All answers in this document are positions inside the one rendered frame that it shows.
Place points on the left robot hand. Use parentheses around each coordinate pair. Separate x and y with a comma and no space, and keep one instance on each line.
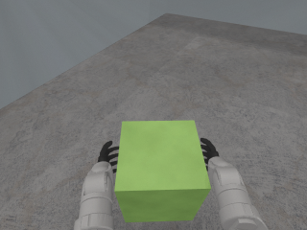
(105,157)

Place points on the right robot hand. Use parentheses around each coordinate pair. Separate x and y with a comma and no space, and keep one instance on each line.
(210,151)

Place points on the left robot forearm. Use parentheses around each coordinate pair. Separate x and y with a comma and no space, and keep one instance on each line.
(97,199)

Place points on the right robot forearm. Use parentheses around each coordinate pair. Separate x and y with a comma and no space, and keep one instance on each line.
(236,209)

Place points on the carton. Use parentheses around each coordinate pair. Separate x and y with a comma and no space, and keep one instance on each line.
(161,173)

